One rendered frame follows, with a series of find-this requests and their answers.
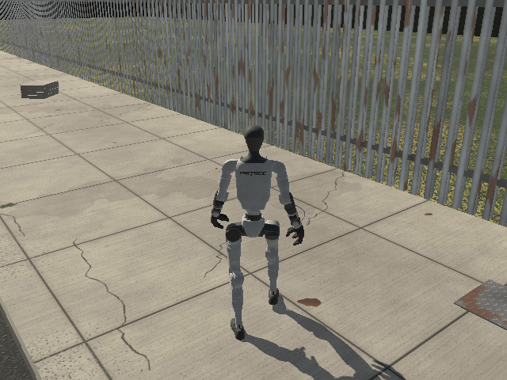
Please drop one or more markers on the robot left upper arm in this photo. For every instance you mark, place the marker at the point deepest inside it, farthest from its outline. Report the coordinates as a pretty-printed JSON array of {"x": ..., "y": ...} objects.
[{"x": 225, "y": 179}]

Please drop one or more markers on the left robot hand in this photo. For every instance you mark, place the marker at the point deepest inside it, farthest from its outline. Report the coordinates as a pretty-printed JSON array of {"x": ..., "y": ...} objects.
[{"x": 221, "y": 217}]

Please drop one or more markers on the robot torso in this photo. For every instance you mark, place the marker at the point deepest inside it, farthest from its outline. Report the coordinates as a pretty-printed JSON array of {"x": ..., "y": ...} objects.
[{"x": 253, "y": 183}]

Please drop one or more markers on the robot right upper arm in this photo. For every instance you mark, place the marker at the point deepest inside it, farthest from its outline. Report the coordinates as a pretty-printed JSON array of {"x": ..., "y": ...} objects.
[{"x": 282, "y": 181}]

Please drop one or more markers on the left robot forearm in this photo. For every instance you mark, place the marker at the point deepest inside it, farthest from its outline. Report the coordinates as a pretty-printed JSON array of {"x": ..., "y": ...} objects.
[{"x": 217, "y": 206}]

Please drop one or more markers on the robot left shin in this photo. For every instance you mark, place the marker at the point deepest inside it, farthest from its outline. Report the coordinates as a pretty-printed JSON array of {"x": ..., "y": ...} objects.
[{"x": 236, "y": 301}]

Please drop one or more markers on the right robot hand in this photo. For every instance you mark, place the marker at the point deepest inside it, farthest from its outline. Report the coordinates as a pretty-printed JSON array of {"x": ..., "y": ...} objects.
[{"x": 299, "y": 234}]

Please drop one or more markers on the right robot forearm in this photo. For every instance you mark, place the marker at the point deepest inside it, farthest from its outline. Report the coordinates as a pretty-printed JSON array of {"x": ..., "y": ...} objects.
[{"x": 292, "y": 213}]

